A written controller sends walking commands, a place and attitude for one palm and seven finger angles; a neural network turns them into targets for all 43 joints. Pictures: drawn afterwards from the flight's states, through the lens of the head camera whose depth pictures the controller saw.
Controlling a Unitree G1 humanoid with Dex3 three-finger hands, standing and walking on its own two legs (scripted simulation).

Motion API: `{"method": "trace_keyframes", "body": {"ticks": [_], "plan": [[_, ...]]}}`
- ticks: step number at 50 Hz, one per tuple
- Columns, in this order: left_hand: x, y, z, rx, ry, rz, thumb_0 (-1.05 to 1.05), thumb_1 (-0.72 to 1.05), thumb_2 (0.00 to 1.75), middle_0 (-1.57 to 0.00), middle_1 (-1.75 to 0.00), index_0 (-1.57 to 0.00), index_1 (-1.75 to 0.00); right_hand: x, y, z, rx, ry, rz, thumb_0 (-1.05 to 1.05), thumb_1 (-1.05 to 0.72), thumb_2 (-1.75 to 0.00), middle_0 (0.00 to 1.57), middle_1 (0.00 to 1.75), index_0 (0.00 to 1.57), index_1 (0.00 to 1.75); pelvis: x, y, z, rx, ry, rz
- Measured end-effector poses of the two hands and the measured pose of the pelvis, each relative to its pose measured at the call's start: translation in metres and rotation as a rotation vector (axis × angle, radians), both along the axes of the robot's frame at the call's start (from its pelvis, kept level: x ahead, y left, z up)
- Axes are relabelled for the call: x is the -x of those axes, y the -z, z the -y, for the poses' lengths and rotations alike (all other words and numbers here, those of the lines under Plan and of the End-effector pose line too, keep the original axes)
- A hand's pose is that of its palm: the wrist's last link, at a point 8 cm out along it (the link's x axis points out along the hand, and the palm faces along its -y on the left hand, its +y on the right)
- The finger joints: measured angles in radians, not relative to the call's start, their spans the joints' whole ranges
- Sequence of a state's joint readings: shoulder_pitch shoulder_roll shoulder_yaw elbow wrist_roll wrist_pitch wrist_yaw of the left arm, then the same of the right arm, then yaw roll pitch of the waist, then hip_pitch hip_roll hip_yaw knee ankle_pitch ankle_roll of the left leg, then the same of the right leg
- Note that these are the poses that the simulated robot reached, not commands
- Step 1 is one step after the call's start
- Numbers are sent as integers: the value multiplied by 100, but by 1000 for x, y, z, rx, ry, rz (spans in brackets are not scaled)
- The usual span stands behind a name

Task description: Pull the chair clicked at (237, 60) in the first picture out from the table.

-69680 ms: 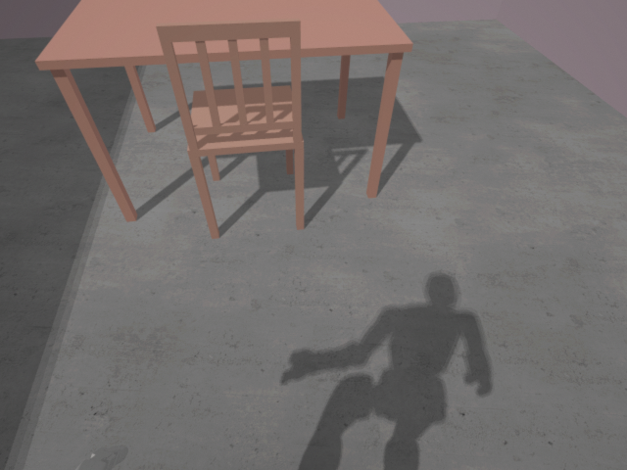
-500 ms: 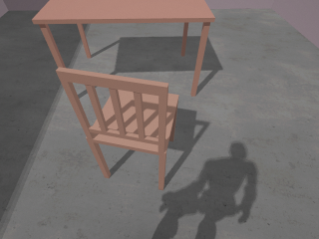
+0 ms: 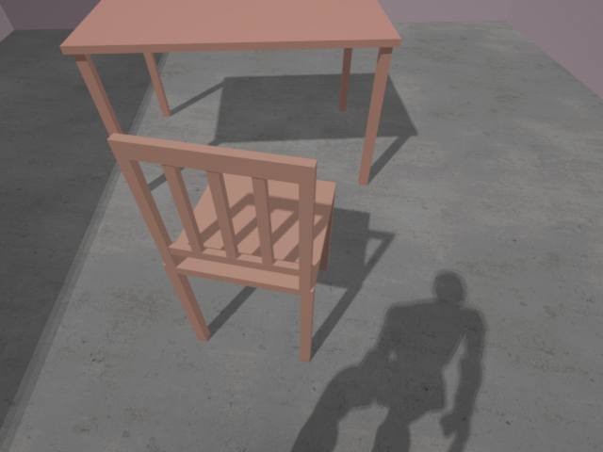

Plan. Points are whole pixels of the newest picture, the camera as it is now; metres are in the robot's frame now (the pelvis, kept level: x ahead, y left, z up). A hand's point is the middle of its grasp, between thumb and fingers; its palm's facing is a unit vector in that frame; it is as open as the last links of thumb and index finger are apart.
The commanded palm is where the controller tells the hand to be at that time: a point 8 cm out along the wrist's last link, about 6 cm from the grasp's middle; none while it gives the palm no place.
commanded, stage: let the arm hang, fingers relaxed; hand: left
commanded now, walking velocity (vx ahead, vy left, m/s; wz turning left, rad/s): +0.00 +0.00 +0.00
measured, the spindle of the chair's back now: (224, 217) +0.58 +0.20 -0.10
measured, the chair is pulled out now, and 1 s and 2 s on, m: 0.69 0.69 0.69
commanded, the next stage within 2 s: look to check the result in 0.12 s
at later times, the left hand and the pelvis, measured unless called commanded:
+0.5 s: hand out of the picture -0.02 +0.15 -0.17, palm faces +0.03 -0.99 -0.17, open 7.4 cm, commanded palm none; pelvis +0.00 +0.00 +0.00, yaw +0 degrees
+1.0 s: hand out of the picture -0.01 +0.14 -0.17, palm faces +0.04 -0.99 -0.16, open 7.4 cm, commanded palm none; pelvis +0.01 -0.01 +0.00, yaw +0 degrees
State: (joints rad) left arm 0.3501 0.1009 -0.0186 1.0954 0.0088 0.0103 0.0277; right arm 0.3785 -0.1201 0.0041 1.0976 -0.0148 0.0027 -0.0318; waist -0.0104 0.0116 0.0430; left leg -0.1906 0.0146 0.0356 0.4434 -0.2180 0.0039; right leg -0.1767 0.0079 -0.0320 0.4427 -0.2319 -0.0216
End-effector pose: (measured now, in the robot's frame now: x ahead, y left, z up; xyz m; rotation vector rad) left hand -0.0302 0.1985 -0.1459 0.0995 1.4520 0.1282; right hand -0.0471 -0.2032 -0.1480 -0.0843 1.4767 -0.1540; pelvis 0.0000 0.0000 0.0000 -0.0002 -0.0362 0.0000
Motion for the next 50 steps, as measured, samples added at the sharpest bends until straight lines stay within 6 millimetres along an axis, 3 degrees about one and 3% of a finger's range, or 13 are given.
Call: {"method": "trace_keyframes", "body": {"ticks": [7,18,50], "plan": [[0,1,2,4,-4,-6,1,91,89,-20,-30,-20,-30,5,0,-7,-7,15,-12,0,-91,-90,20,30,20,30,-1,0,-1,0,2,-2],[-7,-2,-3,-18,-3,10,1,91,90,-20,-30,-20,-30,-4,4,-13,-27,17,14,0,-91,-90,20,30,20,30,-3,0,-1,-3,4,-4],[-11,-2,10,-13,-10,9,1,91,90,-20,-30,-20,-30,-18,4,3,-14,3,20,0,-91,-90,20,30,20,30,-8,0,9,-4,0,-2]]}}
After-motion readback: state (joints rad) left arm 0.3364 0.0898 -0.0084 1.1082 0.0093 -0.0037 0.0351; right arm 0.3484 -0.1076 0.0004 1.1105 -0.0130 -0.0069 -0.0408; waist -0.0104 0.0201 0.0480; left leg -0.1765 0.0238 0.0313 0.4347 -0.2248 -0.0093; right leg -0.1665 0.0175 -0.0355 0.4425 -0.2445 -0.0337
